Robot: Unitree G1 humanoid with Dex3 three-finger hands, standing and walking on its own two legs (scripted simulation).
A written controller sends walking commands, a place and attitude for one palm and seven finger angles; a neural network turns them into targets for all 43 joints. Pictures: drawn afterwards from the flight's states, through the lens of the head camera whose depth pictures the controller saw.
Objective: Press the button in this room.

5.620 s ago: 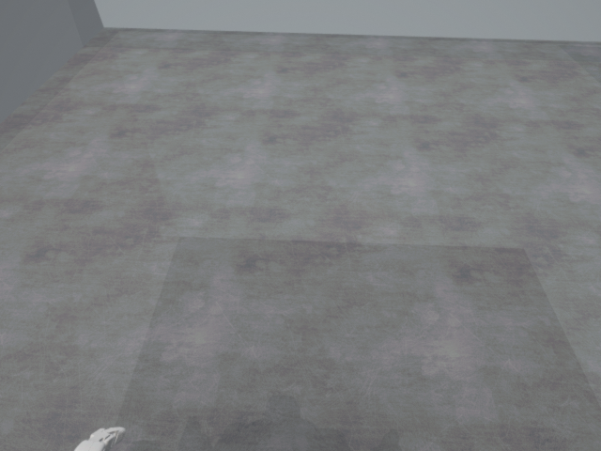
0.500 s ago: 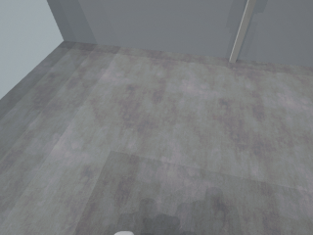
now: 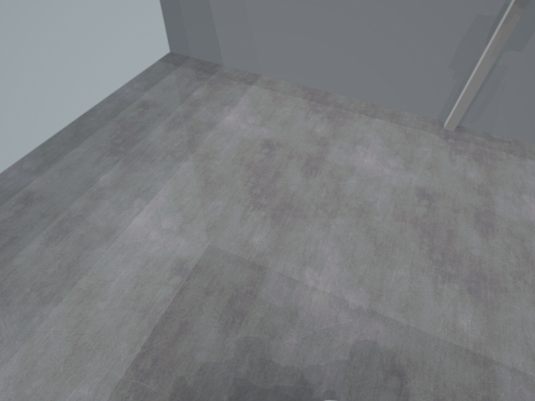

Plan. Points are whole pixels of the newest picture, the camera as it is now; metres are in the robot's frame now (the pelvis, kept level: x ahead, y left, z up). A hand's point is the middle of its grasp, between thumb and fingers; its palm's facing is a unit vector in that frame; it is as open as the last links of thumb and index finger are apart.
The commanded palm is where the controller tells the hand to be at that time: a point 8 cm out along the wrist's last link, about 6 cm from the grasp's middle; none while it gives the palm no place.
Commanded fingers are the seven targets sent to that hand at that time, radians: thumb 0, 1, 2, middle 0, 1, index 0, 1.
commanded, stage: turn or walk to find it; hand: left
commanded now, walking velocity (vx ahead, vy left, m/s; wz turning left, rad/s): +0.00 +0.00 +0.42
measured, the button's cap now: out of the picture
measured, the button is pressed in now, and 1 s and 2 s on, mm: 0 0 0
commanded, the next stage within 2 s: none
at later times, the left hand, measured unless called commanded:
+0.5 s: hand out of the picture -0.03 +0.16 -0.16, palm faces +0.27 -0.93 -0.25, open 7.3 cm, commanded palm none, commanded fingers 0.00 0.90 0.90 -0.20 -0.30 -0.20 -0.30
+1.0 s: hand out of the picture -0.09 +0.21 -0.16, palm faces +0.43 -0.86 -0.26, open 7.3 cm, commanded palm none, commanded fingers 0.00 0.90 0.90 -0.20 -0.30 -0.20 -0.30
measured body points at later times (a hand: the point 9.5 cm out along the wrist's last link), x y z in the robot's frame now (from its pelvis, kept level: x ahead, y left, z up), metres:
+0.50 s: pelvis -0.04 -0.04 +0.00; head -0.01 -0.05 +0.45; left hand -0.04 +0.21 -0.14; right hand +0.05 -0.29 -0.16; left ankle -0.11 +0.11 -0.69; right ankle -0.01 -0.14 -0.74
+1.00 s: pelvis -0.09 -0.02 +0.00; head -0.06 -0.01 +0.45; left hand -0.11 +0.25 -0.14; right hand +0.07 -0.21 -0.15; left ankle -0.11 +0.09 -0.74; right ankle -0.03 -0.14 -0.70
